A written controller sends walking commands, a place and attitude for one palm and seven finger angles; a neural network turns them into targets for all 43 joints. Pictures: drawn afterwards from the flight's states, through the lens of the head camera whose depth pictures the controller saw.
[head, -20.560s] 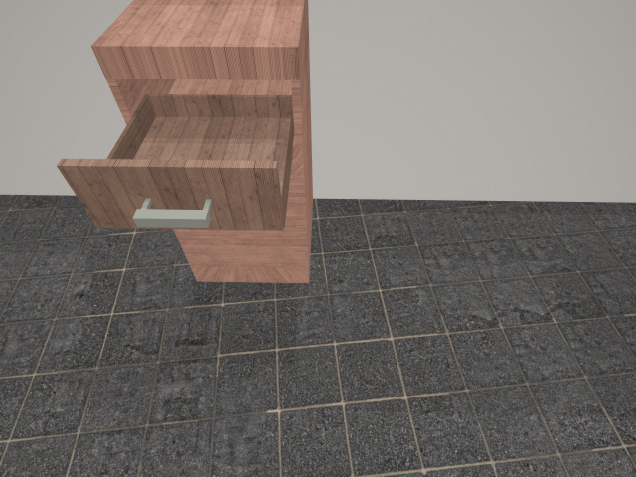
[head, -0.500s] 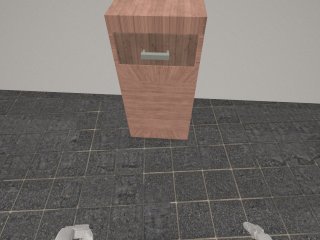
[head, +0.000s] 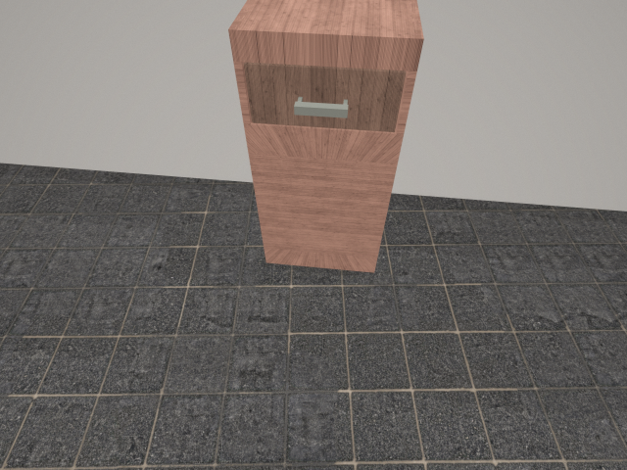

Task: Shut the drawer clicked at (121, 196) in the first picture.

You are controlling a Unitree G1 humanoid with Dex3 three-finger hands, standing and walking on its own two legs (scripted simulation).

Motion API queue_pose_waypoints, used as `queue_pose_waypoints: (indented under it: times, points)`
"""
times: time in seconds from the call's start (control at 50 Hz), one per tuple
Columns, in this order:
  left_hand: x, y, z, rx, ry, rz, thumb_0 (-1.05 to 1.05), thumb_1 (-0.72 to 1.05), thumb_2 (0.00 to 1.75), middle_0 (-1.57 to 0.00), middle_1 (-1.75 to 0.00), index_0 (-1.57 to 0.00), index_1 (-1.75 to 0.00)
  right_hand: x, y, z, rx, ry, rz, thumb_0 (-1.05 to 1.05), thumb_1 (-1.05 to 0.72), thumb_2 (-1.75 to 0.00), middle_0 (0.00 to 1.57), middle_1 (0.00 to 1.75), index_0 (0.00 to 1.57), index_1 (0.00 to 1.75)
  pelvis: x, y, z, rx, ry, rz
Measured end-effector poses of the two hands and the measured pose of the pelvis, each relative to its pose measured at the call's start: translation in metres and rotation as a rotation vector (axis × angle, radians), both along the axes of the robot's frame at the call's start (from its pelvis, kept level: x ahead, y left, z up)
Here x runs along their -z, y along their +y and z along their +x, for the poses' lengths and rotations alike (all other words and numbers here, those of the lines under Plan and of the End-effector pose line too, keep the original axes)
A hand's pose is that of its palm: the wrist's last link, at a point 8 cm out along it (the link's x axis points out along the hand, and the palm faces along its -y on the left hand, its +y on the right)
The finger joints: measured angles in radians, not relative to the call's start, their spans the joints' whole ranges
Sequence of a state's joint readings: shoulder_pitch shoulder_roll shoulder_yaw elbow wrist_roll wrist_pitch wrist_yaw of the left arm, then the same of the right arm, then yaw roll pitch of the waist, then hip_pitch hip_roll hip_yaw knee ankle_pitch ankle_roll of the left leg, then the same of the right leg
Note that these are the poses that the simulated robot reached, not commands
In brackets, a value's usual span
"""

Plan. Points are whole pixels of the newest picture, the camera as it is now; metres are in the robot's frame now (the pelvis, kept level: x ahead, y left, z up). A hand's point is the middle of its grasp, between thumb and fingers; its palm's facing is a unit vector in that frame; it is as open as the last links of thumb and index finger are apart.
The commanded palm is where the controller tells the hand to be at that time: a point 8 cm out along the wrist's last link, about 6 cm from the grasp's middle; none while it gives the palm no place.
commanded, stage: let the arm hang, fingers relaxed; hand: left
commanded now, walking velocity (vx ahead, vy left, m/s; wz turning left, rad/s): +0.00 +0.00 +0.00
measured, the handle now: (321, 105) +0.92 +0.04 -0.03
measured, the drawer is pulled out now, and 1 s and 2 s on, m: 0.00 0.00 0.00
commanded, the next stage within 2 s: look to check the result in 0.38 s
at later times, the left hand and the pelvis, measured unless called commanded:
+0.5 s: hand out of the picture +0.02 +0.15 -0.17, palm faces +0.03 -0.98 -0.19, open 7.3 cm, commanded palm none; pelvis +0.01 -0.02 +0.00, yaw +0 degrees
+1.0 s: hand out of the picture +0.04 +0.14 -0.17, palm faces +0.05 -0.98 -0.19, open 7.3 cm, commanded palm none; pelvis +0.03 -0.03 +0.00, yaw +0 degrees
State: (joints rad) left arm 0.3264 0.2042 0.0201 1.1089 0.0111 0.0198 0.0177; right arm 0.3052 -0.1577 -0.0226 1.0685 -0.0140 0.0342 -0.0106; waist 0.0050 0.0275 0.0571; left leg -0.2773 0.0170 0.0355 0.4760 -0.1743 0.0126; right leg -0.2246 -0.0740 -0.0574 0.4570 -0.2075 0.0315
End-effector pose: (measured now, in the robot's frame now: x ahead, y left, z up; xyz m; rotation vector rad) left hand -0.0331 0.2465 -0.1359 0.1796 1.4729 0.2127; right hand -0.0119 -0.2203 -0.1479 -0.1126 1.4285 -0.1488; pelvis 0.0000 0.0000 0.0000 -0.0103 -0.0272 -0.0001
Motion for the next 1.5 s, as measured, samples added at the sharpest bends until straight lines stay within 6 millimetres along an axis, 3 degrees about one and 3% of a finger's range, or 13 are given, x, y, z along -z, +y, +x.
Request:
queue_pose_waypoints:
  times: [0.28, 0.56, 0.8, 1.5]
  points:
    - [0.006, -0.036, 0.052, 0.03, -0.108, -0.053, 0.0, 0.91, 0.9, -0.2, -0.31, -0.21, -0.31, 0.002, 0.0, -0.002, 0.032, 0.005, 0.019, 0.0, -0.91, -0.9, 0.2, 0.3, 0.2, 0.3, -0.001, -0.011, 0.006, 0.004, 0.001, 0.007]
    - [0.008, -0.052, 0.048, 0.006, -0.052, -0.061, 0.0, 0.91, 0.9, -0.2, -0.3, -0.2, -0.3, 0.002, -0.008, 0.002, 0.038, 0.049, 0.024, 0.0, -0.91, -0.9, 0.2, 0.3, 0.2, 0.29, -0.001, -0.023, 0.017, 0.002, 0.006, 0.004]
    - [0.008, -0.059, 0.053, -0.009, -0.041, -0.069, 0.0, 0.91, 0.9, -0.2, -0.3, -0.2, -0.3, 0.0, -0.015, 0.022, 0.027, 0.03, 0.01, 0.0, -0.91, -0.9, 0.2, 0.3, 0.2, 0.29, -0.002, -0.028, 0.027, 0.0, 0.004, 0.004]
    - [0.001, -0.052, 0.083, 0.006, -0.09, -0.033, 0.0, 0.91, 0.9, -0.2, -0.3, -0.2, -0.3, -0.002, -0.04, 0.05, 0.005, -0.005, -0.022, 0.0, -0.91, -0.9, 0.2, 0.3, 0.2, 0.3, -0.005, -0.036, 0.04, -0.002, 0.002, 0.006]
